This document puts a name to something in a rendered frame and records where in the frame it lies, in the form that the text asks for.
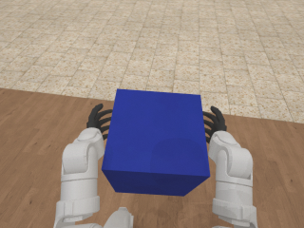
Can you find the right robot hand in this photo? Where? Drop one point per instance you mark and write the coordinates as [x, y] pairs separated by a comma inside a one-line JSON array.
[[218, 123]]

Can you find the left robot forearm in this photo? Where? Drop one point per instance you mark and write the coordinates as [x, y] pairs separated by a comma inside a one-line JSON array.
[[79, 188]]

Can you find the robot left shin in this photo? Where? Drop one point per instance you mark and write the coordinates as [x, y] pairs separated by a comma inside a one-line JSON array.
[[122, 209]]

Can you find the left robot hand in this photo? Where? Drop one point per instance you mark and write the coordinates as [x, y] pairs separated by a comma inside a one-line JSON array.
[[94, 119]]

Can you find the right robot forearm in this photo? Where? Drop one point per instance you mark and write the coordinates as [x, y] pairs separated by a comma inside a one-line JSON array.
[[233, 201]]

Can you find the carton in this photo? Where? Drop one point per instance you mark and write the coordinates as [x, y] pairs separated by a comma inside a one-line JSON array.
[[156, 143]]

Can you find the robot left thigh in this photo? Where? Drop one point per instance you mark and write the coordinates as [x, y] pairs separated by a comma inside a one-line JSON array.
[[120, 219]]

